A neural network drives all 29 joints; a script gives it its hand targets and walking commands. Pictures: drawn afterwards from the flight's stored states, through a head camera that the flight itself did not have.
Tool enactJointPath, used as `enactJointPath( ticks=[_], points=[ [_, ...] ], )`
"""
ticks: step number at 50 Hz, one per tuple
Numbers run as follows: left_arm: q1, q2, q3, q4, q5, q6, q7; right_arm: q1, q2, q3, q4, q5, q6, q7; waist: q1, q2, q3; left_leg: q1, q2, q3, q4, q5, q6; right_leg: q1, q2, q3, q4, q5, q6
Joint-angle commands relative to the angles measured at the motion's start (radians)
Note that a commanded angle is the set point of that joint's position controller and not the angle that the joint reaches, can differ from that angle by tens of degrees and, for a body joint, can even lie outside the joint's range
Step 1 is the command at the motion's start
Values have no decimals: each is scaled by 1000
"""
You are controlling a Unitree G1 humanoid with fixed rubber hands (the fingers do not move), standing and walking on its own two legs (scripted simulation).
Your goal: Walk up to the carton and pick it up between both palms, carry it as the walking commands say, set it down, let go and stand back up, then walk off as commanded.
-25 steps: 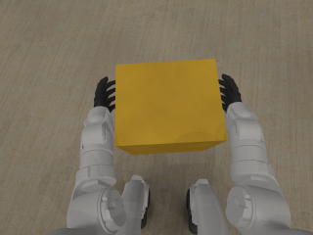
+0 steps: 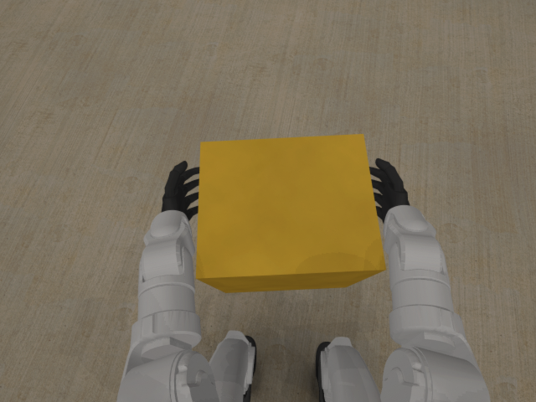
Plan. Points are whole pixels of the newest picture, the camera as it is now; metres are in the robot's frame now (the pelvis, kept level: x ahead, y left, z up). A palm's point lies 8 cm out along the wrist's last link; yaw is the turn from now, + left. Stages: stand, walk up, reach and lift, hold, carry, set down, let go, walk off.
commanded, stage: reach and lift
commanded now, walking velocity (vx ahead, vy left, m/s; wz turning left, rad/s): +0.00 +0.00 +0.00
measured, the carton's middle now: (284, 225) +0.38 +0.02 -0.11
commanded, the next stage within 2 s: none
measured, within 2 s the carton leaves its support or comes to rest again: neither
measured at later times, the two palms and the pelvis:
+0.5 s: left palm (157, 209) +0.35 +0.18 +0.04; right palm (411, 204) +0.38 -0.15 +0.03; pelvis +0.02 +0.00 +0.05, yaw +0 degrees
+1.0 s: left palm (132, 202) +0.34 +0.18 +0.11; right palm (438, 199) +0.35 -0.15 +0.10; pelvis +0.04 +0.00 +0.08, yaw -1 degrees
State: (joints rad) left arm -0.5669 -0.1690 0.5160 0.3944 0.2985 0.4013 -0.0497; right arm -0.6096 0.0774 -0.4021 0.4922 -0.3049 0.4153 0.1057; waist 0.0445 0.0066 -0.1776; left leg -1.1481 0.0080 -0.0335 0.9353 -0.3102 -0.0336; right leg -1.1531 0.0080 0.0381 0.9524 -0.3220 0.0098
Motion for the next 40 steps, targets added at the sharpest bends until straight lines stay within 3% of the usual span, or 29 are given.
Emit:
enactJointPath(
  ticks=[1,20,40],
  points=[
    [-485,-968,-643,129,-161,22,-284,-513,971,573,32,166,-32,254,1,-34,-639,413,-147,53,-111,247,13,441,132,-26,-135,239,-18],
    [-361,-954,-669,89,-148,43,-282,-398,967,589,-13,148,-16,260,5,-30,-468,681,-127,36,-315,294,21,665,113,-13,-340,258,-24],
    [-187,-921,-708,17,-162,111,-247,-249,919,635,-111,178,50,227,14,-19,-271,972,-111,10,-534,367,20,932,101,12,-558,316,-21]
  ],
)
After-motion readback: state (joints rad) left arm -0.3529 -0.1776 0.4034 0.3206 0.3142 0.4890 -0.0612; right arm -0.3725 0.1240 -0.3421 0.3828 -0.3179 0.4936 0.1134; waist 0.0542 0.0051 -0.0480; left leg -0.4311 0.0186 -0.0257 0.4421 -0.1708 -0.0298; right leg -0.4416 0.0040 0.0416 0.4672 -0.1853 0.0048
